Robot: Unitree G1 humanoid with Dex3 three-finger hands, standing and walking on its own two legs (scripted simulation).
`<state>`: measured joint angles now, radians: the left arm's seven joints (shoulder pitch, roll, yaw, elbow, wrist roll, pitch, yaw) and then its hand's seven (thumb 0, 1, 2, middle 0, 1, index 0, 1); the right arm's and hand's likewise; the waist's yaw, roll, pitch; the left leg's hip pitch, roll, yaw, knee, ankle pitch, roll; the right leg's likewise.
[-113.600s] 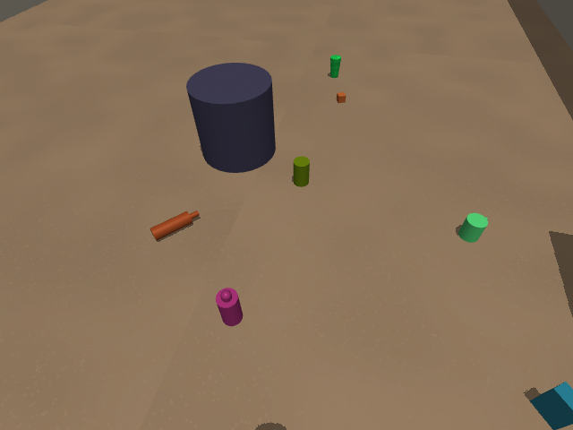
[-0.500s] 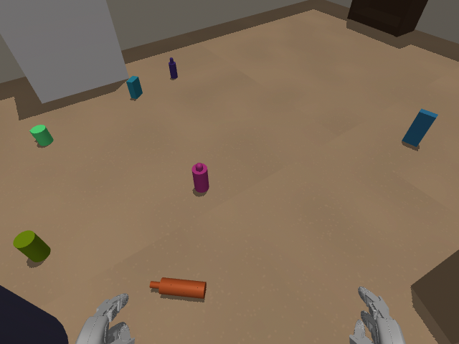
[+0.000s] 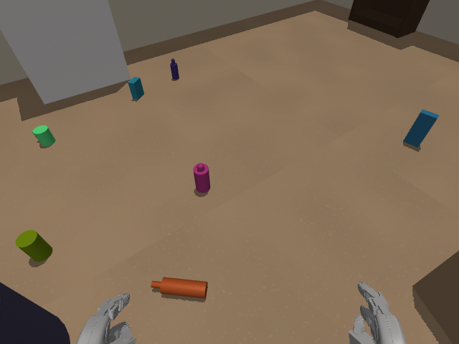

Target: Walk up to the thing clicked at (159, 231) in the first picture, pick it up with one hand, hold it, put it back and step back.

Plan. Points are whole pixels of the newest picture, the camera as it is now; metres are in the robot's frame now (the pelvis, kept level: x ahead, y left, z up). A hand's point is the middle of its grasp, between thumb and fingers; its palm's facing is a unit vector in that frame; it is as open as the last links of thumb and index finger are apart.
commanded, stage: home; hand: left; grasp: from above
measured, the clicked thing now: (178, 287) +0.48 +0.23 -0.68
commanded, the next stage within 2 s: stand in 0.86 s
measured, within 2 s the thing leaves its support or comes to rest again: neither
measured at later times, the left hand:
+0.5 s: hand (132, 342) +0.16 +0.18 -0.05, palm faces +0.04 -0.98 -0.20, open 7.4 cm
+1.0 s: hand (130, 339) +0.17 +0.19 -0.05, palm faces +0.02 -0.97 -0.26, open 7.4 cm
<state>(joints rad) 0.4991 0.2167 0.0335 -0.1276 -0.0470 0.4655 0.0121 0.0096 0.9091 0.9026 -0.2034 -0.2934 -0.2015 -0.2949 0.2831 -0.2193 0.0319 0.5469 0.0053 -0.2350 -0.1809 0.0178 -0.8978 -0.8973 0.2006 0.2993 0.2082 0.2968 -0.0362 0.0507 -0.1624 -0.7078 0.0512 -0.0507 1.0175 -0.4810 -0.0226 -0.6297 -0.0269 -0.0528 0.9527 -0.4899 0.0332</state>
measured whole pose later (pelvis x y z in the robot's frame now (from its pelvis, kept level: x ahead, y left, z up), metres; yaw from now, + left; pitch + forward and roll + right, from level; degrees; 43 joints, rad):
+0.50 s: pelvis +0.00 +0.00 +0.00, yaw +0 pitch +10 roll -3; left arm 0.50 0.22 0.03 -0.14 -0.05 0.46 0.01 0.01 0.91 0.90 -0.20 -0.29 -0.20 -0.30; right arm 0.29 -0.22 0.03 0.54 0.01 -0.23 -0.18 0.02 -0.90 -0.90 0.20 0.30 0.21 0.30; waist -0.04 0.05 -0.17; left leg -0.71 0.05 -0.05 1.02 -0.49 -0.02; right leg -0.63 -0.03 -0.05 0.95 -0.49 0.03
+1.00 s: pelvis +0.00 +0.00 +0.00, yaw +0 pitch +7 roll -2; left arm 0.43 0.24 0.01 0.00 -0.01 0.34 0.03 0.01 0.91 0.90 -0.21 -0.29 -0.20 -0.30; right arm 0.26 -0.23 0.01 0.60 -0.05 -0.19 -0.15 0.02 -0.90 -0.90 0.20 0.30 0.21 0.30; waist -0.02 0.04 -0.10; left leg -0.65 0.04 -0.04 1.00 -0.48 -0.02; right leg -0.58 -0.04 -0.04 0.94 -0.50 0.03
